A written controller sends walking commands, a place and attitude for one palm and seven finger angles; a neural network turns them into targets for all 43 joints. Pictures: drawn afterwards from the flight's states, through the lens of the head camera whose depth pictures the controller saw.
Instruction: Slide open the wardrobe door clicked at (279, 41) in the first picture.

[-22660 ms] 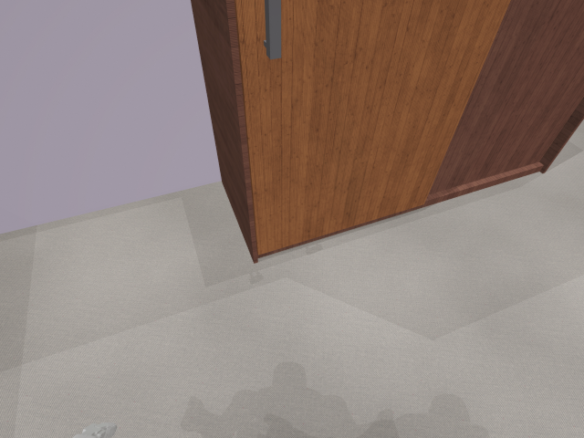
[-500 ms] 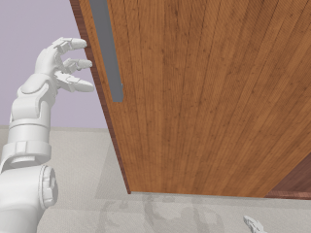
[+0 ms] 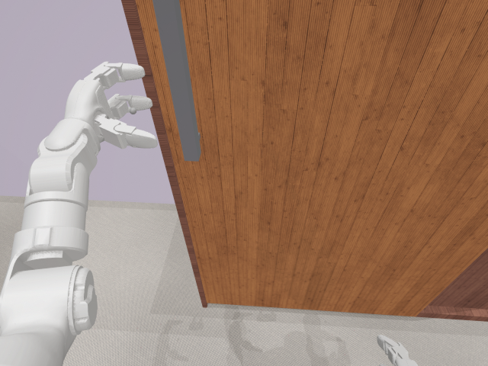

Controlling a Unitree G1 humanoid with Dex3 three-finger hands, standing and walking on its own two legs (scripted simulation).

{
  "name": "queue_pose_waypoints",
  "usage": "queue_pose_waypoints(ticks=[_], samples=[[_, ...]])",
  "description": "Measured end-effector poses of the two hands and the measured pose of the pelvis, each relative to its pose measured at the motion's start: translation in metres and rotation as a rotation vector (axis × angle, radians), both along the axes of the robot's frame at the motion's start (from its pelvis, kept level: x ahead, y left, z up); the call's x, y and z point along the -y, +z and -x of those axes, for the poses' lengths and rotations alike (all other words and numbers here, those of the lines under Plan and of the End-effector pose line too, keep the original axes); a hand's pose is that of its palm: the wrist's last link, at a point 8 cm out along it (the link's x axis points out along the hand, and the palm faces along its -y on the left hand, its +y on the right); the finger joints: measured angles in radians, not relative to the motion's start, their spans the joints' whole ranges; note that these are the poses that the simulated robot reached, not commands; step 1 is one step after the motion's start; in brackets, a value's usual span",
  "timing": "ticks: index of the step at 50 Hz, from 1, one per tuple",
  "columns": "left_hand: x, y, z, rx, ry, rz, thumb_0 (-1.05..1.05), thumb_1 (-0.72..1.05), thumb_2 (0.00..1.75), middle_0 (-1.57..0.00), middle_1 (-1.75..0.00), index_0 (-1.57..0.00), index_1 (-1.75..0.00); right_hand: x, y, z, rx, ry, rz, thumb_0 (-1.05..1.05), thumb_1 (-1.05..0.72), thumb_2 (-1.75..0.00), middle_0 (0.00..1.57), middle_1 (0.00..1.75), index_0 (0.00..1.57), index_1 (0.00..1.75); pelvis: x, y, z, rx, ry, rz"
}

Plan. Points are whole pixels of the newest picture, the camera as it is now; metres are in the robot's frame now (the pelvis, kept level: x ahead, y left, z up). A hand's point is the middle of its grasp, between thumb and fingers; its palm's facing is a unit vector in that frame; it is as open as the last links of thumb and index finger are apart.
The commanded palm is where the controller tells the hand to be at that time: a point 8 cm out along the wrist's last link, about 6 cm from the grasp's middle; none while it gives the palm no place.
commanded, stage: move the hooked fingers beside the handle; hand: left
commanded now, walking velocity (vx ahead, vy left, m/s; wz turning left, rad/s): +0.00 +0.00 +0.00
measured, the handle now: (183, 76) +0.49 +0.13 +0.26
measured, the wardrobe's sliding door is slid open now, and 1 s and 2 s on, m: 0.00 0.00 0.00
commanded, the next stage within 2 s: feel for the door with the fingertips in 0.36 s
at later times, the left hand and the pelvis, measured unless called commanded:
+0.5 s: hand (139, 106) +0.43 +0.19 +0.24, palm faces +0.01 -1.00 -0.01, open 14.0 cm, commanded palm +0.40 +0.23 +0.24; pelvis +0.00 +0.00 +0.00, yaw +0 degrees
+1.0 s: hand (167, 106) +0.43 +0.15 +0.24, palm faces +0.01 -1.00 -0.01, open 14.0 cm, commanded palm +0.41 +0.20 +0.24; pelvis +0.00 -0.01 +0.00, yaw +0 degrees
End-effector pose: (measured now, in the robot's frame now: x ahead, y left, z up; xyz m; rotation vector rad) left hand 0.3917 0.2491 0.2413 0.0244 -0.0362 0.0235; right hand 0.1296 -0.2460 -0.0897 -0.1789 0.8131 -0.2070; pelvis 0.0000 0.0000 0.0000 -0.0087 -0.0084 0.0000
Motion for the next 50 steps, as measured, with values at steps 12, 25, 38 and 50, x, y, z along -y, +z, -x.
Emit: queue_pose_waypoints(ticks=[12,25,38,50], samples=[[0.014,-0.001,-0.014,-0.024,-0.003,0.030,-0.01,-0.50,0.30,-0.30,-1.20,-0.30,-1.20,-0.003,0.001,0.005,0.012,-0.008,-0.010,0.02,-0.90,-0.90,0.20,0.30,0.20,0.30,0.000,0.000,0.004,-0.009,-0.007,-0.001],[0.005,-0.002,-0.017,-0.004,-0.012,0.011,-0.01,-0.50,0.30,-0.30,-1.20,-0.30,-1.20,0.012,-0.011,0.040,-0.091,-0.058,0.015,0.02,-0.90,-0.90,0.20,0.30,0.20,0.30,0.000,0.000,0.002,-0.014,-0.008,0.001],[0.044,-0.003,-0.014,-0.002,-0.047,0.027,-0.01,-0.50,0.30,-0.30,-1.20,-0.30,-1.20,0.001,-0.004,0.009,-0.008,-0.021,-0.021,0.02,-0.91,-0.90,0.20,0.30,0.20,0.30,0.001,0.000,-0.001,-0.007,-0.014,-0.002],[0.050,0.002,-0.012,-0.017,-0.016,0.015,-0.01,-0.50,0.30,-0.30,-1.20,-0.30,-1.20,-0.006,0.001,-0.013,0.025,0.021,-0.033,0.02,-0.90,-0.90,0.20,0.30,0.20,0.30,0.006,0.000,0.000,0.005,-0.003,-0.004]])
